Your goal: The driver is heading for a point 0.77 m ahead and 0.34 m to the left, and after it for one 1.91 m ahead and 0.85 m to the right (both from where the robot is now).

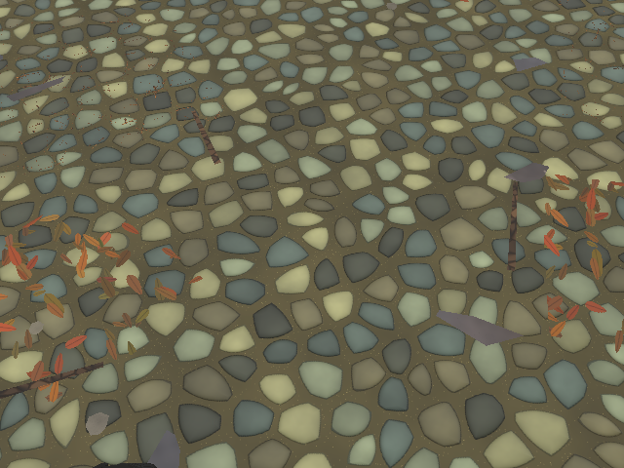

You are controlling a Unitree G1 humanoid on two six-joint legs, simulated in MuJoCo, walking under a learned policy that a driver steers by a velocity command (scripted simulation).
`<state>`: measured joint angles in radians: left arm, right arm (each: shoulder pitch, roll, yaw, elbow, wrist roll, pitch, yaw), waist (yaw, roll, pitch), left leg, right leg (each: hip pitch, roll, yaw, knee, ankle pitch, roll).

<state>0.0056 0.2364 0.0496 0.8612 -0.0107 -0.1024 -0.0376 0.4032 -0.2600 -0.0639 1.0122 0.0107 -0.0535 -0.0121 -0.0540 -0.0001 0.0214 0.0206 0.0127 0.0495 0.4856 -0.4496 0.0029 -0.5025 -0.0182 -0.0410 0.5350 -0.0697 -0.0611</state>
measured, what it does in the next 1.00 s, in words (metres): walks ahead, turning left: left foot, then right foot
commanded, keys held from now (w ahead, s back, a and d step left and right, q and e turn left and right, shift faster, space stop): w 0.04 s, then w+q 0.20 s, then q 0.76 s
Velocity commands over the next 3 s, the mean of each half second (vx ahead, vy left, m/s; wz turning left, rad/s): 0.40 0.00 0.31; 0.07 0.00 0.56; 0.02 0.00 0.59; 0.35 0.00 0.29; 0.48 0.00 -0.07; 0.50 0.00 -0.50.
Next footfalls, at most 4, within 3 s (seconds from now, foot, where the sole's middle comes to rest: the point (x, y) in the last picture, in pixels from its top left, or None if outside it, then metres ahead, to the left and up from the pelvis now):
0.50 left None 0.41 0.12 -0.76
0.98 right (361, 454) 0.49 -0.08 -0.76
1.42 left None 0.31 0.13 -0.76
1.92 right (264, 405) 0.60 0.12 -0.76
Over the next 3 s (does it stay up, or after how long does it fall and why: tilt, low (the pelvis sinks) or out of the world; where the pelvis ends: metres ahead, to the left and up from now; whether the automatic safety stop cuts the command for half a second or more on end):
stays up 0.84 0.52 -0.01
